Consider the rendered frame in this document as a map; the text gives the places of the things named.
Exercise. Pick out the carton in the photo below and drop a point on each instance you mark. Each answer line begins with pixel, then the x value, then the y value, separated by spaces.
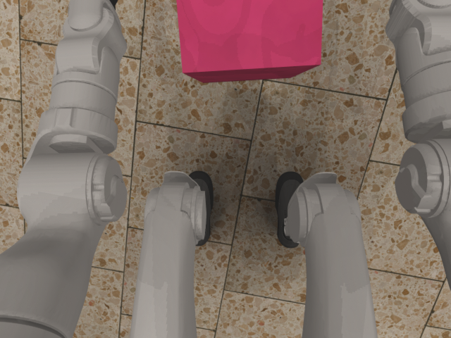
pixel 237 40

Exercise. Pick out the left robot upper arm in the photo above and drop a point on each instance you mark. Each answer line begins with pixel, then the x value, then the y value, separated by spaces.
pixel 67 200

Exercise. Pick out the right robot foot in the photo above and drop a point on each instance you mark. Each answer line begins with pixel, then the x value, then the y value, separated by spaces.
pixel 286 185

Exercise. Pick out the robot right forearm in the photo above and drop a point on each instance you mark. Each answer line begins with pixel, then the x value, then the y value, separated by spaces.
pixel 421 33

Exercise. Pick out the right robot upper arm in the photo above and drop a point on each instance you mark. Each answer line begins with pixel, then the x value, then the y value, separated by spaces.
pixel 423 187

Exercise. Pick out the robot left forearm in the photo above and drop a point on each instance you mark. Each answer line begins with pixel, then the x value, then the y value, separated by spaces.
pixel 84 89

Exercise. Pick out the robot left thigh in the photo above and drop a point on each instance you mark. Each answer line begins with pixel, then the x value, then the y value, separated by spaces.
pixel 164 295

